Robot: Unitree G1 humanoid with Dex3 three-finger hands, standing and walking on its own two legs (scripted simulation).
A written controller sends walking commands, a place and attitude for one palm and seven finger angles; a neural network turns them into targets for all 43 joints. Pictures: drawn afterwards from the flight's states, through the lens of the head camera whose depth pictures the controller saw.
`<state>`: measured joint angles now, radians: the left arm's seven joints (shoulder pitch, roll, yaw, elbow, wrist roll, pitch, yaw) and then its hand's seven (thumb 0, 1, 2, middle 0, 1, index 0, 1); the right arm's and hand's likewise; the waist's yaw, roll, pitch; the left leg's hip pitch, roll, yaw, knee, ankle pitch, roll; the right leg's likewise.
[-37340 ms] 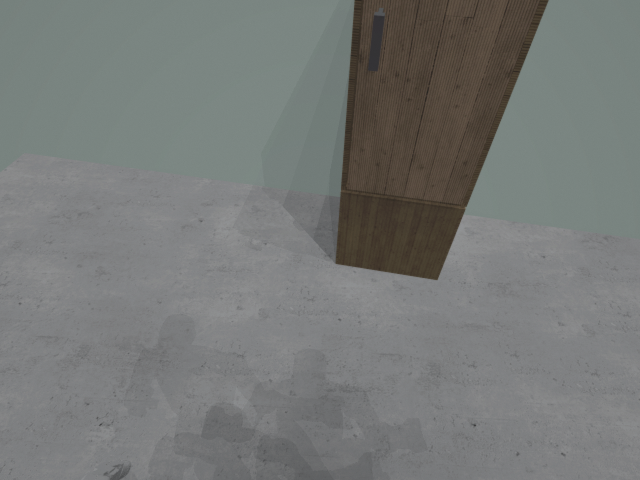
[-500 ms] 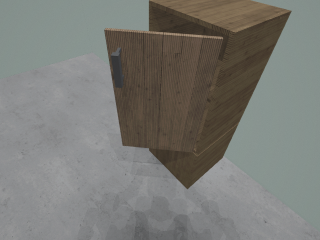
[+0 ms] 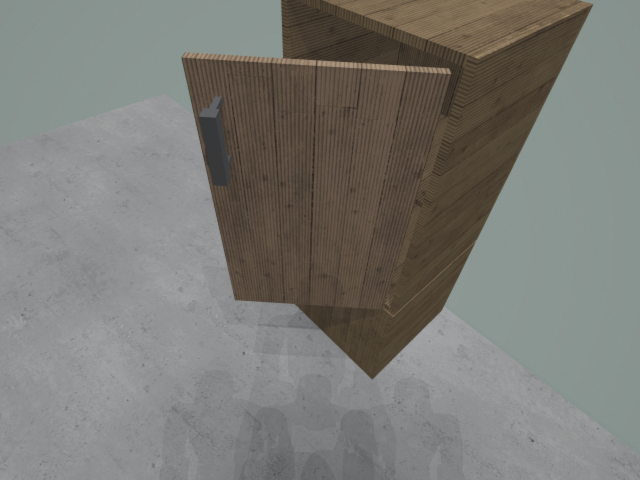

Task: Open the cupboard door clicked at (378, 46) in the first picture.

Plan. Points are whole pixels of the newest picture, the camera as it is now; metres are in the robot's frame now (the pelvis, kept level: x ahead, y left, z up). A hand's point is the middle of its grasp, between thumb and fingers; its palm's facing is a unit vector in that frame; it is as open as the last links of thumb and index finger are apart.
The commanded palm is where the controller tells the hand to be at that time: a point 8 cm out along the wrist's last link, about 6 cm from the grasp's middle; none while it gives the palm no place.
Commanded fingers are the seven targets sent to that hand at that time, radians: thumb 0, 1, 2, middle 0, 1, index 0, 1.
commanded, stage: come to a stop and stand still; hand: left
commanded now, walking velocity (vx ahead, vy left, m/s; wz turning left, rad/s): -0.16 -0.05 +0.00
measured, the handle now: (219, 141) +0.55 +0.20 +0.14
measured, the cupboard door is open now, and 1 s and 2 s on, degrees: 44 44 44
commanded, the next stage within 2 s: look again from close up in 0.84 s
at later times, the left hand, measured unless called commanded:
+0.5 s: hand out of the picture +0.00 +0.18 -0.18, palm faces +0.02 -0.98 -0.22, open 7.4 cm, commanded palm none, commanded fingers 0.00 0.90 0.90 -0.20 -0.30 -0.20 -0.30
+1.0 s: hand out of the picture -0.04 +0.17 -0.17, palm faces +0.02 -0.98 -0.20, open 7.4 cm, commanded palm none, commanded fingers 0.00 0.90 0.90 -0.20 -0.30 -0.20 -0.30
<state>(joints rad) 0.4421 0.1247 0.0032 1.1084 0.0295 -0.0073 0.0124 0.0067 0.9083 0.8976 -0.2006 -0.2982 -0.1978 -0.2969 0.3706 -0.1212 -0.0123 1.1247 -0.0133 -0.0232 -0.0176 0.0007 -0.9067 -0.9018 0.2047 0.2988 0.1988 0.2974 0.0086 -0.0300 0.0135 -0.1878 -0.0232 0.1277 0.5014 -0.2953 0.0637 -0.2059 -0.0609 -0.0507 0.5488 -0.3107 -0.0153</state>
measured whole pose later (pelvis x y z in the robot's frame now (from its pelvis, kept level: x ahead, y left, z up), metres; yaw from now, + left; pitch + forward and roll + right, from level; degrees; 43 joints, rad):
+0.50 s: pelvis -0.02 +0.00 +0.00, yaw +1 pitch -2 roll -1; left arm 0.29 0.17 0.00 1.01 0.02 0.00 0.05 0.01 0.91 0.90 -0.20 -0.30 -0.20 -0.30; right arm 0.24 -0.17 -0.02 1.00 -0.02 0.00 -0.02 0.00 -0.92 -0.90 0.20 0.30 0.20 0.30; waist -0.01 0.00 0.04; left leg -0.26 0.00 0.11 0.58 -0.30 0.06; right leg -0.24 -0.04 -0.07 0.56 -0.29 0.01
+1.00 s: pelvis -0.02 +0.00 +0.00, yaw +1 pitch +0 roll +1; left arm 0.32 0.16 -0.03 1.08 0.02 -0.01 0.02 0.01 0.91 0.90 -0.20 -0.30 -0.20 -0.30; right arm 0.26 -0.18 0.01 1.05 -0.02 -0.02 -0.01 0.00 -0.91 -0.90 0.20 0.30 0.20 0.30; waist 0.01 0.01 0.03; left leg -0.23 -0.03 0.11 0.44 -0.22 0.06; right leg -0.24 -0.04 -0.01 0.49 -0.26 0.01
